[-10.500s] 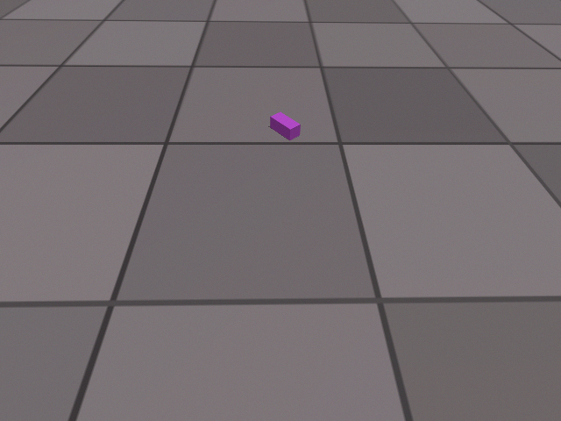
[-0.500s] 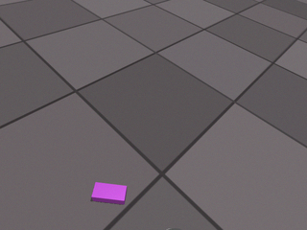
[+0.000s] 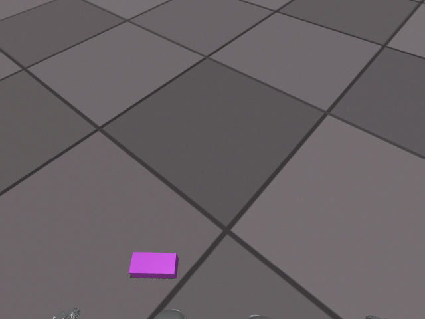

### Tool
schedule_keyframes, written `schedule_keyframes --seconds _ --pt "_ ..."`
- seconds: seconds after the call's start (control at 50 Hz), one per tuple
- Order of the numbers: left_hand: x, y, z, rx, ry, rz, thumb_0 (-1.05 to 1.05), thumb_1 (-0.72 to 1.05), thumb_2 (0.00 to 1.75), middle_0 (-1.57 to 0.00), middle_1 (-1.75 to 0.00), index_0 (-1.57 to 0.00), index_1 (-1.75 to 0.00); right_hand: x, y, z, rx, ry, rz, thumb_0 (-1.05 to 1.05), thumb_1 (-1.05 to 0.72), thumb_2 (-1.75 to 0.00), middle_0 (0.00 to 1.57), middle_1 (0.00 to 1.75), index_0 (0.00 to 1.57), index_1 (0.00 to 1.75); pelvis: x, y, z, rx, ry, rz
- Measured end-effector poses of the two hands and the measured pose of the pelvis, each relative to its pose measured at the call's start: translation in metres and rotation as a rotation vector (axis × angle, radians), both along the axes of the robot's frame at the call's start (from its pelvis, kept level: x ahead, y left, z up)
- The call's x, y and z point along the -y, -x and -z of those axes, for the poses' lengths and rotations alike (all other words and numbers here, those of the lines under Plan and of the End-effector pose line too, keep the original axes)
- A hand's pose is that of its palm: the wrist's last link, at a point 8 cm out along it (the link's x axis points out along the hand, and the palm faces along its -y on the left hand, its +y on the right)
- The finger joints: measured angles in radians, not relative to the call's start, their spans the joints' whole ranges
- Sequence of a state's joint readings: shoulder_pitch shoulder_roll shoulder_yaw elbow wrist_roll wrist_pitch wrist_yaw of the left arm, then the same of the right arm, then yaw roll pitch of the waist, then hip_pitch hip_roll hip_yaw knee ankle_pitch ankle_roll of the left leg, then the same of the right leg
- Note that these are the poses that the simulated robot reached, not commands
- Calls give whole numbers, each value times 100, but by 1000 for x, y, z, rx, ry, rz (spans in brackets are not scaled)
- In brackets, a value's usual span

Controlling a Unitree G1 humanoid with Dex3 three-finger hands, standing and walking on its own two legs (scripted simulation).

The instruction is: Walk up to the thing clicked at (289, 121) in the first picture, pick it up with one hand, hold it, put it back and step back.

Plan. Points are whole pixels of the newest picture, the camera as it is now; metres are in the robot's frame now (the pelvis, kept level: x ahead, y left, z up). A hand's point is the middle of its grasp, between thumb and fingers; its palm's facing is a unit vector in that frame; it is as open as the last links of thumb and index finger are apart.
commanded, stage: walk up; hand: left
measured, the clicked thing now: (154, 265) +0.42 +0.27 -0.71
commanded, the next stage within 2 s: stand in 1.52 s
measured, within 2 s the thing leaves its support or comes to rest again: neither
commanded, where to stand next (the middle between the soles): +0.05 +0.01 m, yaw +3 degrees
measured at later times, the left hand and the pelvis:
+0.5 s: hand out of the picture +0.05 +0.27 -0.12, palm faces +0.07 -0.92 -0.38, open 7.4 cm; pelvis -0.03 +0.00 +0.02, yaw +4 degrees
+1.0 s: hand out of the picture +0.04 +0.26 -0.12, palm faces +0.09 -0.94 -0.34, open 7.4 cm; pelvis -0.02 +0.00 +0.03, yaw +5 degrees
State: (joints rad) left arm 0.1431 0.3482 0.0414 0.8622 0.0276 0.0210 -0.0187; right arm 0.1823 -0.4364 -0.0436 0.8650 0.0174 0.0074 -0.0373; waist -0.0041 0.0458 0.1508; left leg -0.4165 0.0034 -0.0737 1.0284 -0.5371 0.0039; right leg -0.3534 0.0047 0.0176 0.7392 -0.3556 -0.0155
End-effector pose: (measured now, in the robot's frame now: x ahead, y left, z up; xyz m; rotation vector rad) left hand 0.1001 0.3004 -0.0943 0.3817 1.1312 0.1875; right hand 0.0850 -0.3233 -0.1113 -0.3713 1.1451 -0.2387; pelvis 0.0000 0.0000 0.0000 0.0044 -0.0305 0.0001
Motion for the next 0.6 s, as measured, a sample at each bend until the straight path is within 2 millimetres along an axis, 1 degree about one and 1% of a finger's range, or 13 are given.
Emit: schedule_keyframes --seconds 0.04,0.1,0.14,0.2,0.24,0.32,0.4,0.46,0.52,0.6 --pt "1 -4 1 28 4 -3 1 90 90 -21 -30 -21 -30 -5 5 3 -28 -10 -14 1 -90 -90 20 30 20 30 0 0 1 -4 6 -12" --pt "-4 -7 6 66 16 -22 1 90 90 -21 -30 -21 -30 -14 12 5 -61 -12 -37 1 -90 -90 20 30 20 30 -1 2 4 -3 8 -37" --pt "-7 -5 10 70 25 -42 1 90 90 -21 -30 -21 -30 -21 17 2 -69 -16 -43 1 -90 -90 20 30 20 30 -1 4 3 12 -26 -32" --pt "-7 1 10 56 41 -71 1 90 90 -21 -30 -21 -30 -26 21 -6 -69 -29 -60 1 -90 -90 21 30 20 30 -1 6 -3 14 -3 -45" --pt "-6 6 8 53 45 -78 1 90 90 -21 -30 -21 -30 -26 19 -9 -67 -31 -67 1 -90 -90 21 30 21 30 1 7 -6 14 8 -49" --pt "-7 22 6 45 35 -90 1 90 90 -21 -30 -21 -30 -21 5 -12 -25 -33 -73 1 -90 -90 21 30 21 30 6 12 -7 23 12 -53" --pt "-8 41 -1 26 20 -104 1 90 90 -21 -30 -21 -30 -19 -9 -16 22 -39 -89 1 -90 -90 21 30 20 30 5 18 -11 31 1 -64" --pt "-9 53 -7 13 12 -115 1 90 90 -21 -30 -21 -30 -21 -15 -18 43 -52 -100 1 -90 -90 20 30 20 30 5 23 -14 34 2 -67" --pt "-10 64 -11 3 8 -125 1 90 90 -21 -30 -21 -30 -25 -17 -20 46 -68 -112 1 -90 -90 20 30 20 30 5 27 -18 35 1 -71" --pt "-11 74 -13 -13 14 -141 1 90 90 -21 -30 -21 -30 -30 -11 -21 23 -84 -119 1 -90 -90 20 30 20 30 5 30 -22 32 3 -76"
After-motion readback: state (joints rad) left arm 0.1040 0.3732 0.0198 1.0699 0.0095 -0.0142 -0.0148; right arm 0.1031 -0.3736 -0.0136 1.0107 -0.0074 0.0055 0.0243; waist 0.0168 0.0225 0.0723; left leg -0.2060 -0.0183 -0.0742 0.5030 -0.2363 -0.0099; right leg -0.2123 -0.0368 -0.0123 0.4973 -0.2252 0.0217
